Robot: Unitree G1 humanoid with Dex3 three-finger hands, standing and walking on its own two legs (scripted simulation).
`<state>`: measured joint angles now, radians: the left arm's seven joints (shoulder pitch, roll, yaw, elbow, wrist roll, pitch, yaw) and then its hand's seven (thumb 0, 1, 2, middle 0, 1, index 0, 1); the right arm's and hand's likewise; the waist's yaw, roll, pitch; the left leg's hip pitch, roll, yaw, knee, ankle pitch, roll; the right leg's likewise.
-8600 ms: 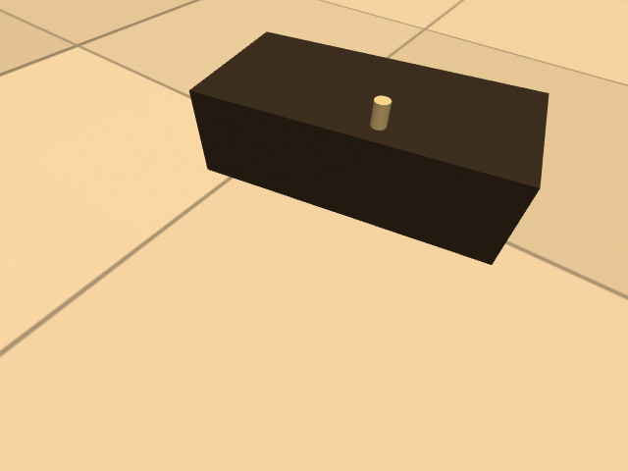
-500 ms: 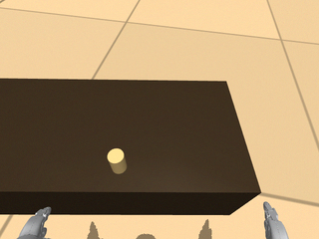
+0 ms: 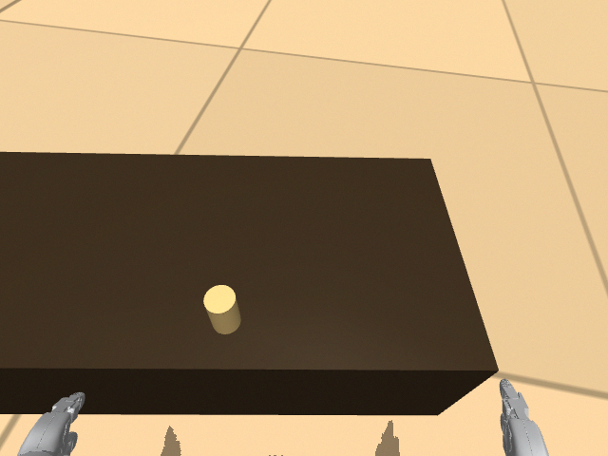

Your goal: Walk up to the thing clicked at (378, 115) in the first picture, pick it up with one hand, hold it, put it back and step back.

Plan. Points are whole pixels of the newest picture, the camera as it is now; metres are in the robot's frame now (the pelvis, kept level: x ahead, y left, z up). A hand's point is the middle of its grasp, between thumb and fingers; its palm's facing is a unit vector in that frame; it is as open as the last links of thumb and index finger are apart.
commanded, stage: go down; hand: left
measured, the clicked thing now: (223, 310) +0.44 +0.17 -0.27
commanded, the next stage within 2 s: approach in 1.50 s
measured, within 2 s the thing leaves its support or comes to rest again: neither
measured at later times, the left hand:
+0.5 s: hand (74, 378) +0.23 +0.30 -0.04, palm faces +0.14 -0.96 -0.26, open 17.6 cm
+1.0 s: hand (51, 310) +0.30 +0.34 +0.00, palm faces +0.12 -0.98 -0.13, open 17.5 cm
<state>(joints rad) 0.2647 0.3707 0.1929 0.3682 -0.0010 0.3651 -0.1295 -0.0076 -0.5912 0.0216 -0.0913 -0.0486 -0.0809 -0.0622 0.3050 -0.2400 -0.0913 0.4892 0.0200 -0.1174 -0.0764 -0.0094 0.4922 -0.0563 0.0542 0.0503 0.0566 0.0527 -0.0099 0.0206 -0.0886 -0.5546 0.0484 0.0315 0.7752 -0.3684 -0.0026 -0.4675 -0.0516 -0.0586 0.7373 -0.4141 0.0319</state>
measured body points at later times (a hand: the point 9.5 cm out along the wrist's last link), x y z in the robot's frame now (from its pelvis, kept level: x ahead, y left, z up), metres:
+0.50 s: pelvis -0.01 +0.00 -0.01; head +0.02 +0.00 +0.44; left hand +0.22 +0.35 -0.02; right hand +0.15 -0.26 -0.06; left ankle +0.01 +0.12 -0.71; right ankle -0.03 -0.14 -0.71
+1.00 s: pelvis -0.02 +0.00 -0.01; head +0.03 +0.03 +0.44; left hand +0.29 +0.40 +0.01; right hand +0.13 -0.27 -0.05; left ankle +0.01 +0.12 -0.71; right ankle -0.03 -0.14 -0.71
